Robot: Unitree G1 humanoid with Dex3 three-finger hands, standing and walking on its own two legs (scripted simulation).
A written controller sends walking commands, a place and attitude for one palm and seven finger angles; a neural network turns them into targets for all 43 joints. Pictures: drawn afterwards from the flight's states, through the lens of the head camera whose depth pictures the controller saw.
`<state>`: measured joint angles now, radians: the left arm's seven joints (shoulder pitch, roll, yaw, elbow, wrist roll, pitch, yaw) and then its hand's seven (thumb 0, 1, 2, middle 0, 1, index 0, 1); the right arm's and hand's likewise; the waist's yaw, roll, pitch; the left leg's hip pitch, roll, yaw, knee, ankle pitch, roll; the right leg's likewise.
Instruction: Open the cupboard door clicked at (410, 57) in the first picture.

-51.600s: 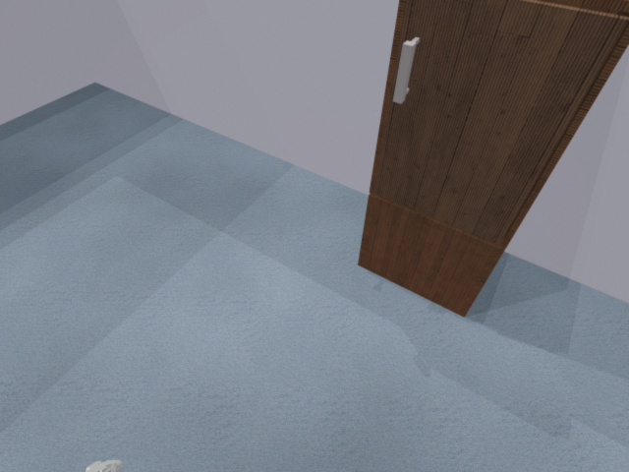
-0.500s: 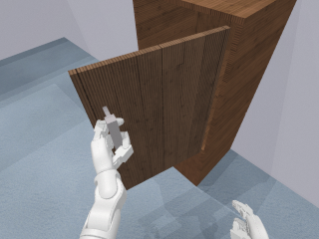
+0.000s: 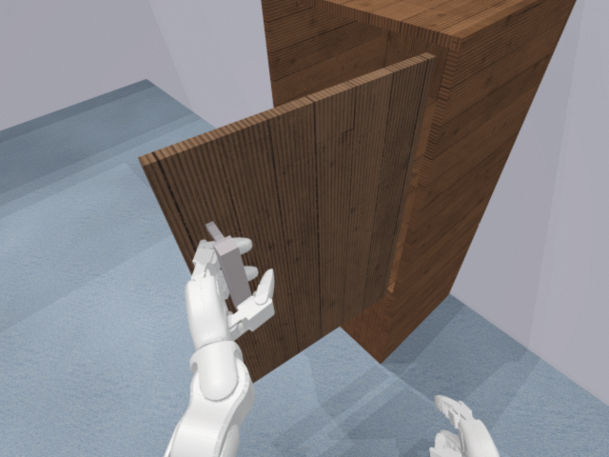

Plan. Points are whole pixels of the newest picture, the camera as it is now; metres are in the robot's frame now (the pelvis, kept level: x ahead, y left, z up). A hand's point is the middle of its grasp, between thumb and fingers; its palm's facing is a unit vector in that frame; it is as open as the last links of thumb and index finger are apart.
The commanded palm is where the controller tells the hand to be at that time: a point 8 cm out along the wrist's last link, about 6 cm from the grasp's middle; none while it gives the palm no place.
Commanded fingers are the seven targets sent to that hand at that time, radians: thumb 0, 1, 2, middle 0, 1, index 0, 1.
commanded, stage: open thumb and fingers to let go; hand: left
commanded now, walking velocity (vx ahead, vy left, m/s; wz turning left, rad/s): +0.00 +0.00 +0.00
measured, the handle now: (229, 269) +0.33 +0.13 +0.10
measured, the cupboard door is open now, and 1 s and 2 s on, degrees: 82 84 84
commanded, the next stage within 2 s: slide the hand sideways off the handle in 0.56 s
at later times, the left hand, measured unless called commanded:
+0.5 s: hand (259, 296) +0.29 +0.08 +0.10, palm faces +0.32 -0.95 +0.00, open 14.3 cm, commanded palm +0.25 +0.11 +0.09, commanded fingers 0.00 -0.50 0.30 -0.16 -0.35 -0.16 -0.35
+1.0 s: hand (248, 319) +0.26 +0.09 +0.10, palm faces -0.16 -0.99 +0.01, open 15.9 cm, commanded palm +0.23 +0.14 +0.09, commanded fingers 0.00 -0.50 0.30 -0.15 -0.30 -0.15 -0.30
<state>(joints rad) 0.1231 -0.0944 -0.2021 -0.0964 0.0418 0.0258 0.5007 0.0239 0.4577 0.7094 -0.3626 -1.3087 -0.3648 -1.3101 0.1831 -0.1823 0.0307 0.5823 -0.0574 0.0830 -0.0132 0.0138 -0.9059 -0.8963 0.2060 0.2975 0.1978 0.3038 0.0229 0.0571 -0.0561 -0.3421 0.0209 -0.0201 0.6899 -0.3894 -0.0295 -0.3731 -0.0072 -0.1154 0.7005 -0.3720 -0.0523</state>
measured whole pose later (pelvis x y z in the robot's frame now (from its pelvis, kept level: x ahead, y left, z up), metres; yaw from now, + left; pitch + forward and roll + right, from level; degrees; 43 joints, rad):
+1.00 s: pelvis -0.04 +0.04 +0.00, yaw -2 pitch +1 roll +0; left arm -0.02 0.05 -0.18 0.08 -0.11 -0.08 0.02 -0.01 -0.50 0.30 -0.24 -0.39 -0.23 -0.40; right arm 0.23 -0.21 0.06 0.57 0.01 -0.07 -0.03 0.02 -0.91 -0.90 0.21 0.30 0.20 0.30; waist 0.02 0.04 -0.03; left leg -0.37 -0.02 0.03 0.70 -0.35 0.02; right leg -0.40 -0.04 -0.07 0.70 -0.31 -0.01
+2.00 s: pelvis -0.01 +0.02 -0.01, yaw -1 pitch +4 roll -1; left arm 0.46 0.20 0.09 -0.25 -0.26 -0.18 -0.24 -0.01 -0.50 0.30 -0.16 -0.30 -0.15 -0.30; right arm 0.26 -0.25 0.04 0.52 0.03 -0.21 -0.07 0.02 -0.90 -0.90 0.21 0.30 0.20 0.30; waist 0.03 0.06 -0.06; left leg -0.44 0.02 -0.01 0.81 -0.43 -0.01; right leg -0.46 -0.01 -0.10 0.78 -0.39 -0.03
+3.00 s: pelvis +0.01 +0.04 +0.02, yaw -2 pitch -4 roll -1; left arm 0.49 0.31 0.26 -0.39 -0.04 -0.07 0.12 0.00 0.32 0.65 -0.19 -0.30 -0.19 -0.30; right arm 0.19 -0.22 0.04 0.64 -0.02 -0.13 -0.07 0.02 -0.90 -0.90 0.21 0.30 0.20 0.30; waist 0.07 0.06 0.03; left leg -0.07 0.00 0.03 0.43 -0.29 0.02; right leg -0.10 -0.01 -0.06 0.40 -0.24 0.00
